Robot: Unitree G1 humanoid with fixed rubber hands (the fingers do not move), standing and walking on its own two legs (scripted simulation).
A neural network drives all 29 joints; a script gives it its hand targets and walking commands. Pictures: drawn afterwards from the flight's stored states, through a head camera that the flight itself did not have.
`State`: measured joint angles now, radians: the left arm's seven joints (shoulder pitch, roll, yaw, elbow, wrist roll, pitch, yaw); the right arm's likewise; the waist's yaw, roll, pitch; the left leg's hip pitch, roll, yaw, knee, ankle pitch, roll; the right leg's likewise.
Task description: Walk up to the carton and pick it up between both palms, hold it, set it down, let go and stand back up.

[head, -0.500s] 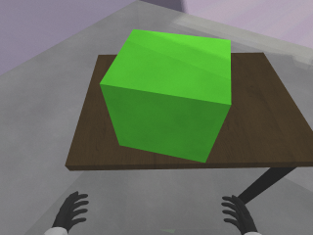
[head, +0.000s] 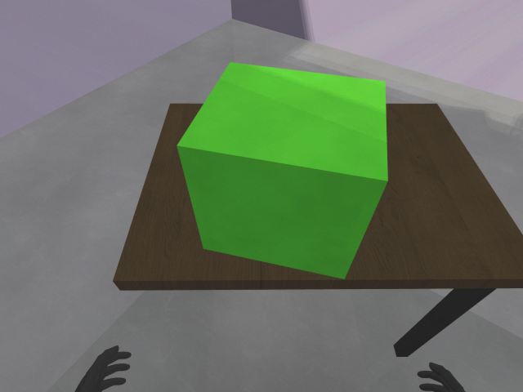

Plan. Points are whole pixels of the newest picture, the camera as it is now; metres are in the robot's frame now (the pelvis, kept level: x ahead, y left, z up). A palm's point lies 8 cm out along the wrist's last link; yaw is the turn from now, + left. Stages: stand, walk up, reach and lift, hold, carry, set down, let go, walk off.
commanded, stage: stand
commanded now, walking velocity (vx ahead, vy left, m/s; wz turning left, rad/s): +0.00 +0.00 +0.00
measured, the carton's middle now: (287, 171) +0.50 -0.03 +0.04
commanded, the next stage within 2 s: none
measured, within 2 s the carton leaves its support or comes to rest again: neither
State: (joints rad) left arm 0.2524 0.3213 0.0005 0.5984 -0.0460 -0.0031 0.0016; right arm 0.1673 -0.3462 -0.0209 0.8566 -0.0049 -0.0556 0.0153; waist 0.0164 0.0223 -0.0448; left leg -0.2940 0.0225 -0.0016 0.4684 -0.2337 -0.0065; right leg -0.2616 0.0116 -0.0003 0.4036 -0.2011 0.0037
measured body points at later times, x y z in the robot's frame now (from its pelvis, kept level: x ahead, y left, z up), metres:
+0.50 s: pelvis +0.00 +0.00 +0.00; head +0.00 +0.00 +0.45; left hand +0.12 +0.28 -0.10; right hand +0.12 -0.29 -0.11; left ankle +0.00 +0.12 -0.74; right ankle +0.00 -0.13 -0.74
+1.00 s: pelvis -0.01 +0.00 +0.00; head -0.02 +0.00 +0.45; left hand +0.10 +0.28 -0.11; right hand +0.10 -0.29 -0.12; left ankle +0.00 +0.12 -0.74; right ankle +0.00 -0.13 -0.74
